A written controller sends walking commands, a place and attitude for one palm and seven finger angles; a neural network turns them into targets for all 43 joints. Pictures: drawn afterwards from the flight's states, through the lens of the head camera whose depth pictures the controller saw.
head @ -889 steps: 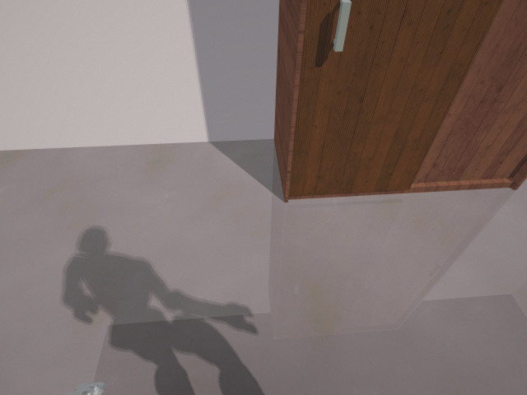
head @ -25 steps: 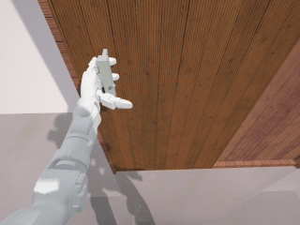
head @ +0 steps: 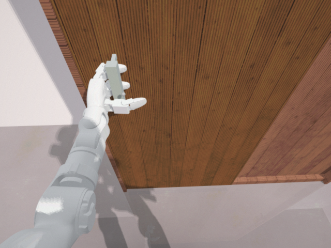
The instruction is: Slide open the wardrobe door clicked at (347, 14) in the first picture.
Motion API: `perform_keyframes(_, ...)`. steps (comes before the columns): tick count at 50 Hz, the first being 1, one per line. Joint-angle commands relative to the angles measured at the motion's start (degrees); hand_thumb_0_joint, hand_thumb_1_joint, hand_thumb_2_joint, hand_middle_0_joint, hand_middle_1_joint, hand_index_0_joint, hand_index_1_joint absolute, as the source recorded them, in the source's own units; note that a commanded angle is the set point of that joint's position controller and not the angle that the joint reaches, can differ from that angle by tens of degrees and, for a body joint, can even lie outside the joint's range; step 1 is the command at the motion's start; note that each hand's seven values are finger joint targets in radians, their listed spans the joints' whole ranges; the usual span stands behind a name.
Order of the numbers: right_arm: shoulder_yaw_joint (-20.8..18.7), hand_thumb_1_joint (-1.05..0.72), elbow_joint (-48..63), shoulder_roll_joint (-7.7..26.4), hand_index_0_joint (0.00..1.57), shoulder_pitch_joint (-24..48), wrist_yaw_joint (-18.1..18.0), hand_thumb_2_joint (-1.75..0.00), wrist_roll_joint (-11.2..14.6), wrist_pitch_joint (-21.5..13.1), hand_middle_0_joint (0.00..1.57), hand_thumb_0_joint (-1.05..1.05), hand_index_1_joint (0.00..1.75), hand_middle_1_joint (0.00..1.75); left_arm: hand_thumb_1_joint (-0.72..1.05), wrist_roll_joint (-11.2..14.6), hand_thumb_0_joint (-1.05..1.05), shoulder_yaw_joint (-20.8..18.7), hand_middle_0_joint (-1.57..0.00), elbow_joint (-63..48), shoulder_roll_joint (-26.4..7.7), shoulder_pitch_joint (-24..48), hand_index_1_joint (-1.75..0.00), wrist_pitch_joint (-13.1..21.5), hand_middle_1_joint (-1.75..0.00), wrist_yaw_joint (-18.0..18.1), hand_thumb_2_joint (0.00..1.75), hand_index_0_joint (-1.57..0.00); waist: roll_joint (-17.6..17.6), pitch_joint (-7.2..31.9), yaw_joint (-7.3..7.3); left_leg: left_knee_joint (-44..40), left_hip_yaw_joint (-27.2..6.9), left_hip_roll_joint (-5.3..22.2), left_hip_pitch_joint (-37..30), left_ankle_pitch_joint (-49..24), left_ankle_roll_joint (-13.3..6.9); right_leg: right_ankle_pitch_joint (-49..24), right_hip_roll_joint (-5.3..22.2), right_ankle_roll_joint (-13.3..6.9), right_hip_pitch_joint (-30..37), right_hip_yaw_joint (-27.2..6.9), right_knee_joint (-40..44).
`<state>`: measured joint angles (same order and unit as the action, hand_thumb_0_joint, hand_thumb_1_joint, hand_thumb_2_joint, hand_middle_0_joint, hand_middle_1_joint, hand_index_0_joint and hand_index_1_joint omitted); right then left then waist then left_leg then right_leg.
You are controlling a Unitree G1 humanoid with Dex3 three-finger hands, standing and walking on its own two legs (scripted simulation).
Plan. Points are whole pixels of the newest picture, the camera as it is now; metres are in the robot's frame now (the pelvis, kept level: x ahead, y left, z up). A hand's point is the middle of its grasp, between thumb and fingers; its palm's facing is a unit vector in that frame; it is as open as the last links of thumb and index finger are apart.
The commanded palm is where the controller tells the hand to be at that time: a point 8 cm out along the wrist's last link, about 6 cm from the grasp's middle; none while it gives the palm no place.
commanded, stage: grip the handle and tug to test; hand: left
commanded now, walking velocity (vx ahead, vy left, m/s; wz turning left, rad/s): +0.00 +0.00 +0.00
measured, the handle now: (117, 82) +0.51 +0.12 +0.13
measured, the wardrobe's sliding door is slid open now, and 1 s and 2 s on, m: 0.00 0.00 0.02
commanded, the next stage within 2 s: tug the door sideways, standing still in 1.08 s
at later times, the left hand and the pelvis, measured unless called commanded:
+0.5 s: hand (123, 93) +0.46 +0.10 +0.13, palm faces +0.03 -1.00 +0.00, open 6.0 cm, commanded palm +0.42 +0.15 +0.13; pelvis +0.00 +0.00 +0.00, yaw +0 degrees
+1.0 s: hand (124, 93) +0.45 +0.10 +0.13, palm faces +0.04 -1.00 +0.01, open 6.1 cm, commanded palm +0.39 +0.14 +0.13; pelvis +0.02 +0.00 +0.00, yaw -1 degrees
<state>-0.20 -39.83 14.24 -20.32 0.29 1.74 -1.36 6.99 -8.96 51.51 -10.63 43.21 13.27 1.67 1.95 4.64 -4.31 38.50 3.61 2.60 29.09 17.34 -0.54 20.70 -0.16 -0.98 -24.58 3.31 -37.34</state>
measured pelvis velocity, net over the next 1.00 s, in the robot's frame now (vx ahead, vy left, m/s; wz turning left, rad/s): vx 0.02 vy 0.00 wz -0.02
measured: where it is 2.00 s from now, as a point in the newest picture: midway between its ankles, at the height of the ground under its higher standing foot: outside the picture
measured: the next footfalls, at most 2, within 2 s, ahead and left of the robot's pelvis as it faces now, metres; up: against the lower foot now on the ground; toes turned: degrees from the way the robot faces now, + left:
none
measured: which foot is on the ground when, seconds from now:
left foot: down 0.00-1.00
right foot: down 0.00-1.00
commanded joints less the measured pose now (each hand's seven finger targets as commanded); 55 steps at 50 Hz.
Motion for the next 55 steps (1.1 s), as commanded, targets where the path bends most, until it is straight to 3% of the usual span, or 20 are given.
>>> perform_keyframes(1, -2.89, -0.90, 5.56, 7.53, 0.20, -2.18, -0.80, -0.90, -0.28, -1.83, 0.20, 0.00, 0.30, 0.30, 0.34, -0.09, 0.00, 0.26, -0.39, -12.57, -6.22, 28.52, -1.32, 4.15, -1.32, -0.46, 0.66, -0.39, -4.33, 18.41, -1.22, -2.27, -3.45, -2.19, -15.74, -14.89, -1.45, -21.42, -2.33, 0.11, 1.25, -0.72, 4.57)
perform_keyframes(2, -2.90, -0.90, 5.73, 7.60, 0.20, -1.81, -0.86, -0.90, -0.20, -1.74, 0.20, 0.00, 0.30, 0.30, 0.39, -0.13, 0.00, -0.81, -0.40, -11.96, -7.44, 27.05, -1.33, 4.09, -1.33, -0.49, 0.68, -0.40, -3.54, 18.73, -0.59, -2.31, -3.10, -2.28, -15.24, -14.83, -1.48, -22.21, -2.28, 0.15, 1.68, -1.18, 4.55)
perform_keyframes(4, -2.78, -0.90, 5.78, 7.37, 0.20, -1.64, -0.84, -0.90, -0.12, -1.68, 0.20, 0.00, 0.30, 0.30, 0.48, -0.19, 0.00, 0.68, -0.41, -12.75, -6.03, 29.14, -1.34, 4.15, -1.34, -0.79, 0.72, -0.41, -2.38, 18.40, -1.34, -2.31, -3.00, -2.38, -15.66, -14.54, -1.45, -21.99, -2.24, 0.18, 1.10, -1.08, 4.58)
perform_keyframes(6, -2.84, -0.90, 5.74, 7.65, 0.20, -1.95, -0.94, -0.90, -0.14, -1.46, 0.20, 0.00, 0.30, 0.30, 0.57, -0.19, 0.00, -0.16, -0.42, -11.10, -6.95, 27.38, -1.35, 4.05, -1.35, -0.75, 0.76, -0.42, -4.16, 17.63, -1.07, -2.29, -3.11, -2.22, -14.99, -14.59, -1.56, -21.69, -2.25, 0.15, 1.35, -1.07, 4.77)
perform_keyframes(8, -2.72, -0.90, 5.71, 7.36, 0.20, -1.68, -0.82, -0.90, -0.05, -1.60, 0.20, 0.00, 0.30, 0.30, 0.67, -0.14, 0.00, 1.13, -0.43, -11.60, -5.35, 28.99, -1.37, 4.05, -1.37, -0.84, 0.80, -0.43, -1.68, 17.92, -1.29, -2.16, -3.20, -2.27, -15.83, -14.43, -1.37, -21.25, -2.23, 0.12, 0.07, -0.98, 4.58)
perform_keyframes(11, -2.81, -0.90, 5.46, 7.69, 0.20, -2.37, -0.97, -0.90, -0.27, -1.39, 0.20, 0.00, 0.30, 0.30, 0.81, -0.31, 0.00, 0.32, -0.44, -10.47, -6.58, 29.33, -1.39, 4.15, -1.39, -0.81, 0.86, -0.44, -3.97, 17.83, -1.63, -2.11, -3.41, -2.24, -15.26, -14.51, -1.52, -20.97, -2.25, 0.17, 0.49, -0.90, 4.62)
perform_keyframes(13, -2.78, -0.90, 5.53, 7.71, 0.20, -1.97, -1.04, -0.90, -0.18, -1.38, 0.20, 0.00, 0.30, 0.30, 0.90, -0.07, 0.00, -1.31, -0.45, -10.87, -8.40, 29.64, -1.40, 4.28, -1.40, -0.89, 0.90, -0.45, -2.87, 18.73, -1.19, -2.14, -3.16, -2.35, -14.92, -14.09, -1.46, -21.36, -2.13, 0.19, 1.03, -1.27, 4.58)
perform_keyframes(15, -2.73, -0.90, 5.81, 7.24, 0.20, -1.65, -0.86, -0.90, -0.06, -1.60, 0.20, 0.00, 0.30, 0.30, 0.90, 0.16, 0.00, 1.52, -0.45, -11.13, -4.54, 28.81, -1.40, 4.23, -1.40, -1.27, 0.90, -0.45, -1.95, 18.81, -1.38, -1.96, -3.25, -2.25, -16.14, -14.66, -1.31, -21.24, -2.31, 0.12, 0.00, -0.88, 4.41)
perform_keyframes(17, -2.84, -0.90, 5.69, 7.54, 0.20, -2.01, -0.84, -0.90, -0.14, -1.52, 0.20, 0.00, 0.30, 0.30, 0.90, 0.00, 0.00, -0.25, -0.45, -11.33, -6.86, 28.10, -1.40, 4.54, -1.40, -0.97, 0.90, -0.45, -2.50, 19.20, -0.85, -2.06, -3.36, -2.16, -15.92, -15.55, -1.33, -22.00, -2.29, 0.06, 0.91, -0.91, 4.19)
perform_keyframes(26, -3.16, -0.90, 6.23, 7.44, 0.20, -1.92, -0.54, -0.90, -0.22, -1.62, 0.20, 0.00, 0.30, 0.30, 0.90, 0.11, 0.00, 1.38, -0.45, -15.30, -4.82, 25.92, -1.40, 4.39, -1.40, -0.69, 0.90, -0.45, -3.44, 20.21, -0.63, -1.84, -3.31, -1.93, -17.49, -18.71, -1.37, -24.53, -2.47, 0.03, 2.22, -0.69, 4.06)
perform_keyframes(29, -3.19, -0.90, 6.40, 7.19, 0.20, -1.32, -0.29, -0.90, -0.13, -1.83, 0.20, 0.00, 0.30, 0.30, 0.90, -0.22, 0.00, 2.63, -0.45, -17.81, -3.44, 25.43, -1.40, 4.41, -1.40, -0.52, 0.90, -0.45, -0.17, 20.80, -0.42, -1.81, -3.37, -1.85, -19.15, -20.04, -1.03, -24.77, -2.54, -0.14, 1.31, -0.58, 3.67)
perform_keyframes(31, -3.23, -0.90, 6.31, 7.33, 0.20, -1.74, -0.24, -0.90, -0.17, -1.88, 0.20, 0.00, 0.30, 0.30, 0.90, -0.21, 0.00, 3.55, -0.45, -17.42, -2.53, 24.47, -1.40, 3.98, -1.40, -0.40, 0.90, -0.45, -2.83, 19.77, -0.87, -1.71, -3.58, -1.64, -18.83, -20.32, -1.21, -24.76, -2.60, -0.03, 1.38, -0.35, 3.95)
perform_keyframes(33, -3.19, -0.90, 6.16, 7.25, 0.20, -1.39, -0.29, -0.90, -0.12, -1.92, 0.20, 0.00, 0.30, 0.30, 0.90, -0.23, 0.00, 4.40, -0.45, -17.39, -1.71, 25.89, -1.40, 3.54, -1.40, -0.32, 0.90, -0.45, -2.37, 18.75, -1.38, -1.88, -3.34, -1.80, -18.48, -18.84, -1.29, -24.42, -2.60, 0.17, 0.51, -0.56, 4.29)
perform_keyframes(36, -3.36, -0.90, 6.41, 7.54, 0.20, -1.53, -0.35, -0.90, -0.25, -1.85, 0.20, 0.00, 0.30, 0.30, 0.90, -0.28, 0.00, 2.58, -0.45, -17.99, -3.50, 22.21, -1.40, 3.09, -1.40, -0.24, 0.90, -0.45, -3.08, 19.92, -0.28, -2.01, -3.06, -1.90, -18.27, -19.92, -1.42, -25.74, -2.40, 0.06, 2.73, -0.62, 4.26)
perform_keyframes(44, -3.32, -0.90, 8.57, 6.77, 0.20, 0.23, 0.11, -0.90, -0.15, -1.77, 0.20, 0.00, 0.30, 0.30, 0.90, 0.34, 0.00, 3.61, -0.45, -26.24, -1.46, 13.31, -1.40, 1.35, -1.40, -1.10, 0.90, -0.45, -1.59, 22.50, 1.93, -2.11, -2.32, -2.08, -19.76, -26.43, -1.39, -32.50, -2.28, 0.00, 6.87, -0.61, 3.50)
perform_keyframes(47, -3.29, -0.90, 9.81, 6.50, 0.20, 1.07, 0.48, -0.90, 0.00, -1.82, 0.20, 0.00, 0.30, 0.30, 0.90, 0.89, 0.00, 4.16, -0.45, -29.83, -0.46, 5.65, -1.40, 0.12, -1.40, -1.47, 0.90, -0.45, -3.27, 22.27, 3.02, -2.13, -1.88, -1.83, -20.30, -30.94, -1.65, -36.36, -2.15, 0.20, 9.09, -0.51, 3.53)
perform_keyframes(49, -3.44, -0.90, 10.39, 6.49, 0.20, 1.42, 0.54, -0.90, -0.09, -1.80, 0.20, 0.00, 0.30, 0.30, 0.90, 1.04, 0.00, 2.61, -0.45, -34.84, -2.47, 3.85, -1.40, -0.43, -1.40, -1.70, 0.90, -0.45, -2.74, 23.43, 3.80, -2.33, -1.50, -1.84, -20.65, -33.10, -1.62, -39.33, -1.96, 0.23, 11.37, -0.73, 3.35)
perform_keyframes(52, -3.22, -0.90, 12.11, 5.91, 0.20, 2.92, 0.80, -0.90, 0.10, -1.73, 0.20, 0.00, 0.30, 0.30, 0.90, 1.47, 0.00, 4.13, -0.45, -39.62, -0.57, -4.33, -1.40, -2.33, -1.40, -2.09, 0.90, -0.45, -2.09, 22.33, 4.83, -2.70, -0.99, -1.58, -21.56, -37.46, -1.80, -43.02, -1.58, 0.51, 13.36, -0.82, 3.81)
perform_keyframes(53, -3.20, -0.90, 12.10, 6.02, 0.20, 2.91, 0.74, -0.90, 0.09, -1.58, 0.20, 0.00, 0.30, 0.30, 0.90, 1.53, 0.00, 3.18, -0.45, -42.33, -2.09, -4.56, -1.40, -2.75, -1.40, -2.12, 0.90, -0.45, -2.71, 22.15, 4.78, -2.94, -1.12, -1.40, -21.86, -38.21, -1.71, -43.55, -1.55, 0.51, 13.88, -0.75, 3.93)
perform_keyframes(55, -3.12, -0.90, 12.71, 5.77, 0.20, 3.68, 0.68, -0.90, 0.14, -1.46, 0.20, 0.00, 0.30, 0.30, 0.90, 1.63, 0.00, 5.42, -0.45, -45.02, 0.21, -5.81, -1.40, -4.36, -1.40, -2.22, 0.90, -0.45, -2.76, 21.33, 4.31, -3.37, -1.06, -1.42, -22.47, -37.90, -1.66, -43.61, -1.58, 0.62, 14.10, -0.62, 4.43)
